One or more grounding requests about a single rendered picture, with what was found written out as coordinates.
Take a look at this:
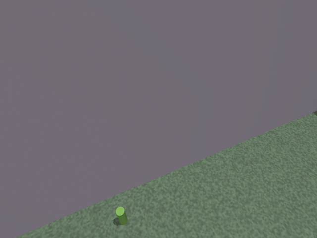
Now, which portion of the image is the can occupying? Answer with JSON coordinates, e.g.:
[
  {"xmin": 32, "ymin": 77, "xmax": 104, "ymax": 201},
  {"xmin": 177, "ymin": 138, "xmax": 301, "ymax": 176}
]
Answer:
[{"xmin": 116, "ymin": 207, "xmax": 128, "ymax": 225}]

